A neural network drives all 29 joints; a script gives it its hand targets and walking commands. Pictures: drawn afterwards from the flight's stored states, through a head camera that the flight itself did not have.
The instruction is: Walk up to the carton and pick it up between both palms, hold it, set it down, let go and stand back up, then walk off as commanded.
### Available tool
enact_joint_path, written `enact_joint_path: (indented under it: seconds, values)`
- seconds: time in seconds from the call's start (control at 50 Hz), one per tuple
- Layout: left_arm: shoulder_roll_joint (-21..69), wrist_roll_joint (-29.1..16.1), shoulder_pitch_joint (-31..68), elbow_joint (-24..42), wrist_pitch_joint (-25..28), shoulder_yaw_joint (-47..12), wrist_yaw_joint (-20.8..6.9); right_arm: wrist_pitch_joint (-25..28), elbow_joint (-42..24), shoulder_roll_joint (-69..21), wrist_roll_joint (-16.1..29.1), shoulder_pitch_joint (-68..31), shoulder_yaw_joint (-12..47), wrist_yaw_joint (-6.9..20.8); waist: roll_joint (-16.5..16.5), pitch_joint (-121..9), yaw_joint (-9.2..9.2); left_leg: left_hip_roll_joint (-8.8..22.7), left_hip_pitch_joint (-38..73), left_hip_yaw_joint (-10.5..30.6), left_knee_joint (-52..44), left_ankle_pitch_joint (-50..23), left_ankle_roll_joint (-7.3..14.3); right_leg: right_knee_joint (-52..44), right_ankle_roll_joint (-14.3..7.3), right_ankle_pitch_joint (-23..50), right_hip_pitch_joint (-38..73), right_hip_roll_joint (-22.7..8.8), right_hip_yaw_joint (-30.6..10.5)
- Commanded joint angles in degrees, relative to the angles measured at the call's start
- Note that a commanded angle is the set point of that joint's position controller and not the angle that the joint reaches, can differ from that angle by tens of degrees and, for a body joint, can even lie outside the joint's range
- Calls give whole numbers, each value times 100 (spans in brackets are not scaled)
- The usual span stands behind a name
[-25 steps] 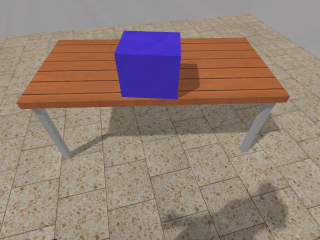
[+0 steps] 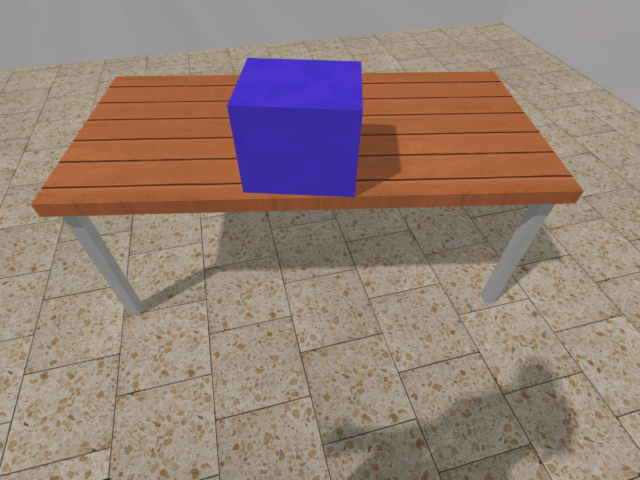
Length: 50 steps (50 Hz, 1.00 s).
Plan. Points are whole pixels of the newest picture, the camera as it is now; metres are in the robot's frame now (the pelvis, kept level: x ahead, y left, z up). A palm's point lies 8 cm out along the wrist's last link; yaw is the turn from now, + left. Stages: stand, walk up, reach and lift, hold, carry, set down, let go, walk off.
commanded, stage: stand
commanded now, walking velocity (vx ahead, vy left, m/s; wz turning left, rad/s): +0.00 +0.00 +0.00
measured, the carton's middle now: (301, 128) +0.93 +0.05 -0.08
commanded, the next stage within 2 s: none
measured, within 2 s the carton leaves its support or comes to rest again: neither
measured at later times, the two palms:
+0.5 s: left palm out of the picture +0.09 +0.30 -0.11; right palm out of the picture +0.08 -0.31 -0.12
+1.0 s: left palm out of the picture +0.10 +0.30 -0.11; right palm out of the picture +0.08 -0.31 -0.12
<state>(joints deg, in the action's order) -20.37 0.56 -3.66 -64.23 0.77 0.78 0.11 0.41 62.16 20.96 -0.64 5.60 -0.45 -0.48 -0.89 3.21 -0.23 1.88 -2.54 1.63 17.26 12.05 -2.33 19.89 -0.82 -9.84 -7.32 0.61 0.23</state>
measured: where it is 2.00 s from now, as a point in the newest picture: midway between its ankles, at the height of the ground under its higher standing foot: outside the picture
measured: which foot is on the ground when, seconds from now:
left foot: down 0.00-1.00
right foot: down 0.00-1.00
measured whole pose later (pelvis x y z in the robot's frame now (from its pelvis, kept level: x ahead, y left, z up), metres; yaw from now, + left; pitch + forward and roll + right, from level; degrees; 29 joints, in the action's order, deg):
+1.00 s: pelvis +0.00 +0.00 +0.00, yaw +0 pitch -3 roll +0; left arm -20.3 0.7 -4.4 -63.6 0.9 0.8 0.3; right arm 0.3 61.5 20.9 -0.6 7.1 -1.2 -0.2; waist -0.9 2.8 0.4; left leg 2.6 -2.1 1.4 17.0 12.4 -2.7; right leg 19.4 -1.2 -9.9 -6.9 1.3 0.1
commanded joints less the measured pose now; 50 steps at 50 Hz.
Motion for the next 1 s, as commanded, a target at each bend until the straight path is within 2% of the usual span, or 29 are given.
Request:
enact_joint_path:
  seconds: [0.0, 0.02, 0.06, 0.08, 0.1, 0.12, 0.14, 0.16, 0.18, 0.2, 0.22, 0.28, 0.3, 0.32, 0.36, 0.42, 0.44, 0.52, 0.54, 0.56, 0.6, 0.72, 0.76, 0.78, 0.82, 0.86, 0.88, 0.96, 0.98]
  values:
    - [-1260, -4, 397, 286, 79, 192, 55, 83, -385, 1175, 51, -256, -202, -49, 296, -367, 86, 568, -155, 386, -250, -937, 302, -311, -50, 1219, 187, -756, -642]
    - [-1265, -11, 195, 262, 93, 237, 52, 71, -275, 1269, 14, -303, -254, -58, 223, -453, -93, 576, -74, 386, -210, -980, 337, -327, -98, 1228, 150, -728, -642]
    - [-1152, 23, 53, 172, 103, 217, 62, 100, -342, 1195, -30, 68, -216, -56, 166, -265, 99, 472, -100, 351, -193, -709, 334, -475, -35, 819, 125, -741, -793]
    - [-1151, -7, 184, 242, 108, 184, 20, 89, -274, 1069, -25, -44, -137, -45, 319, -221, 33, 549, -235, 401, -245, -584, 345, -428, -51, 845, 26, -809, -692]
    - [-1179, 32, 261, 360, 71, 199, 39, 73, -338, 1173, 6, -238, -185, -5, 197, -446, -14, 506, -153, 362, -212, -648, 270, -381, -57, 919, 110, -700, -585]
    - [-1116, -4, 302, 349, 87, 155, 69, 45, -338, 1154, -6, -167, -222, -21, -37, -357, 160, 482, -132, 351, -232, -700, 305, -366, -42, 812, 33, -700, -659]
    - [-1152, -16, 308, 337, 111, 162, 54, 88, -478, 1011, -36, -350, -160, -34, -166, -423, 67, 533, -115, 344, -210, -662, 286, -505, -62, 821, 81, -760, -744]
    - [-1329, 46, 366, 338, 105, 187, 76, 75, -420, 937, -48, -282, -189, -8, -124, -173, 67, 506, -311, 298, -308, -625, 233, -406, -57, 833, 123, -716, -626]
    - [-1370, -2, 180, 307, 72, 234, 71, 73, -298, 1222, 11, -144, -217, 10, 313, -325, 1, 552, -223, 452, -272, -666, 316, -452, -82, 1022, 184, -710, -668]
    - [-1413, 6, 320, 296, 97, 213, 93, 75, -406, 900, 22, -174, -198, 0, 380, -468, 156, 524, -242, 432, -344, -701, 335, -369, -46, 1015, 293, -715, -611]
    - [-1172, 26, 196, 371, 114, 191, 78, 88, -368, 1040, -18, -268, -179, 7, 113, -467, 12, 533, -152, 247, -153, -652, 318, -481, -62, 1250, 191, -766, -724]
    - [-1356, -32, 74, 269, 133, 240, 75, 78, -420, 1073, -11, -119, -214, -19, -238, -520, 27, 509, -176, 238, -222, -892, 306, -340, -129, 1411, 466, -809, -697]
    - [-1399, -65, 116, 307, 95, 256, 90, 57, -354, 1005, 26, -9, -188, -19, 162, -532, 45, 475, -210, 274, -239, -974, 218, -266, -98, 1535, 468, -728, -672]
    - [-1224, -18, 88, 287, 92, 199, 70, 92, -325, 1271, 1, -61, -215, 2, -69, -554, 17, 508, -112, 324, -181, -1077, 218, -304, -52, 1546, 379, -774, -684]
    - [-1251, -57, 29, 291, 121, 202, 62, 76, -242, 1105, 22, 243, -200, -12, 373, -649, 30, 544, -126, 300, -206, -911, 302, -238, -83, 1451, 468, -758, -663]
    - [-1319, 54, 70, 302, 83, 261, 87, 115, -314, 1284, -28, -168, -303, 2, -21, -493, -19, 503, -94, 336, -260, -773, 269, -410, -101, 1305, 296, -671, -642]
    - [-1252, -20, 101, 355, 116, 227, 69, 84, -389, 1150, -24, 22, -252, -20, 160, -354, 19, 529, -268, 318, -216, -830, 317, -383, -111, 1278, 356, -757, -672]
    - [-1286, 32, 332, 450, 76, 223, 82, 45, -359, 1033, -14, -263, -213, 6, 6, -303, 14, 513, -273, 253, -315, -755, 273, -368, -83, 1348, 172, -762, -585]
    - [-1278, -10, 270, 410, 86, 240, 58, 33, -264, 1034, 16, 42, -186, -36, 315, -466, 42, 530, -152, 245, -266, -728, 278, -358, -39, 1139, 282, -716, -570]
    - [-1306, -20, 188, 364, 96, 263, 85, 60, -267, 1203, -25, -77, -268, -32, -25, -401, 38, 564, -133, 306, -323, -714, 331, -387, -93, 1118, 189, -723, -588]
    - [-1181, -42, 199, 395, 110, 193, 72, 62, -307, 1131, -8, 91, -197, -41, -78, -368, 13, 590, -224, 313, -230, -722, 286, -342, -133, 1178, 173, -774, -750]
    - [-1382, -6, 239, 318, 89, 264, 66, 58, -312, 1267, -21, 119, -287, -58, 341, -420, 22, 556, -184, 356, -299, -757, 306, -397, -59, 959, 278, -696, -639]
    - [-1329, 14, 308, 333, 117, 280, 39, 109, -306, 1224, -24, -46, -296, -50, 336, -339, 68, 539, -274, 286, -287, -778, 322, -274, -145, 1302, 219, -765, -680]
    - [-1063, -27, 200, 499, 108, 223, 60, 63, -360, 1193, -38, -126, -275, -44, -107, -429, -55, 528, -91, 261, -277, -962, 308, -363, -130, 1346, 194, -749, -676]
    - [-1222, -46, 88, 347, 127, 181, 45, 103, -423, 1046, -67, -70, -229, 13, -146, -501, -31, 531, -218, 261, -264, -790, 307, -301, -111, 1267, 389, -742, -689]
    - [-1254, 34, 258, 356, 65, 231, 58, 89, -320, 1160, -11, 33, -284, -62, 369, -163, 53, 547, -379, 373, -427, -581, 311, -351, -71, 1132, 292, -696, -629]
    - [-1335, 45, 174, 287, 89, 230, 56, 85, -389, 1105, -12, -48, -299, -16, 103, -329, 61, 524, -241, 337, -363, -710, 294, -391, -28, 1022, 223, -653, -638]
    - [-1356, 28, 295, 412, 122, 269, 109, 55, -416, 835, -19, 8, -217, -18, 385, -226, 15, 527, -289, 312, -283, -849, 276, -311, -41, 1431, 327, -768, -673]
    - [-1171, 5, 101, 357, 127, 207, 83, 66, -380, 1175, -76, -15, -261, -62, 178, -439, -32, 534, -116, 270, -194, -723, 300, -449, -78, 1355, 298, -826, -696]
